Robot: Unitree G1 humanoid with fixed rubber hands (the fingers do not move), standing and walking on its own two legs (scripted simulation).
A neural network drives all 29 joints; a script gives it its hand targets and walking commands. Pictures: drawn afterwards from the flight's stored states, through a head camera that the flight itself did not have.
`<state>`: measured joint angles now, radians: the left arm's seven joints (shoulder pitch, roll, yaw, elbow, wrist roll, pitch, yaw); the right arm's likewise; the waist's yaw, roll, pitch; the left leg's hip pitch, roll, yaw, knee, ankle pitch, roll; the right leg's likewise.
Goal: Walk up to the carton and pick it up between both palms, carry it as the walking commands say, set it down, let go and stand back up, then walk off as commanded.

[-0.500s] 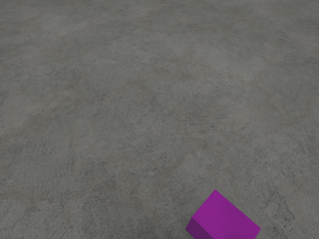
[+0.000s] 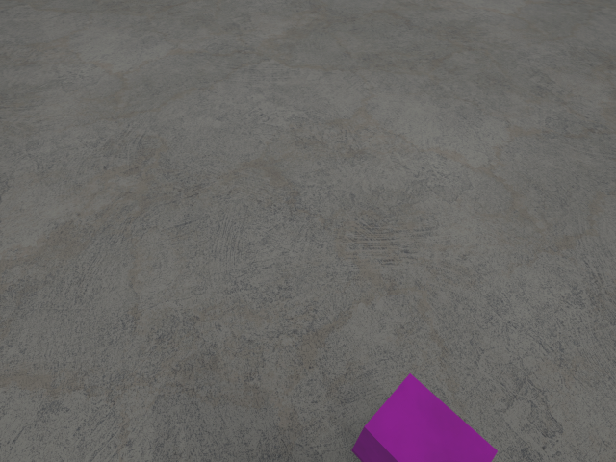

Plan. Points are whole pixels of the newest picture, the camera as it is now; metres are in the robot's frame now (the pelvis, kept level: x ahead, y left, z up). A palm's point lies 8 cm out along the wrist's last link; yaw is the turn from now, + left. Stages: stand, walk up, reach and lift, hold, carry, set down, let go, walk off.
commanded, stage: stand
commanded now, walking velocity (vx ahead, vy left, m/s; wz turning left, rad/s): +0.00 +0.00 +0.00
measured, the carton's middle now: (415, 450) +0.27 -0.28 -0.64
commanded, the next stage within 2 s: none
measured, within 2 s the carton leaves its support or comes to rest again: neither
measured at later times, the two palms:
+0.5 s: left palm out of the picture -0.05 +0.19 -0.15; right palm out of the picture -0.05 -0.21 -0.15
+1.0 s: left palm out of the picture -0.07 +0.18 -0.15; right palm out of the picture -0.06 -0.21 -0.15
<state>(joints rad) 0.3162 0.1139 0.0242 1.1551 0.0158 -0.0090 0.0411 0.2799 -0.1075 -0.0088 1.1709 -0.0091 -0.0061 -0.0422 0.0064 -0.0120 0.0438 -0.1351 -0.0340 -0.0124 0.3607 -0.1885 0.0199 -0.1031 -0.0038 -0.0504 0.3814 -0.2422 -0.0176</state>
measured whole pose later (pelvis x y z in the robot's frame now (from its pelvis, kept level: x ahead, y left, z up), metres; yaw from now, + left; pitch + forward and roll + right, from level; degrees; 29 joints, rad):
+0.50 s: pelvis -0.01 -0.01 +0.00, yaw +0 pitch -2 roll +0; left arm 0.33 0.09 0.02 1.16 0.01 -0.01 0.05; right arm 0.31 -0.10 0.00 1.19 -0.01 0.00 -0.05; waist 0.00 -0.01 0.04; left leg -0.16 -0.01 -0.02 0.38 -0.18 0.00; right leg -0.13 0.02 -0.06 0.39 -0.23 -0.04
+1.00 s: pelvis -0.02 -0.02 +0.00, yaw +0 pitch -2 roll +0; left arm 0.36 0.09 0.02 1.15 0.01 -0.01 0.04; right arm 0.33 -0.09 0.00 1.17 -0.01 0.00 -0.04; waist 0.00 -0.01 0.03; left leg -0.19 0.00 -0.02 0.40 -0.18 -0.01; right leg -0.15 0.03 -0.06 0.40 -0.22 -0.05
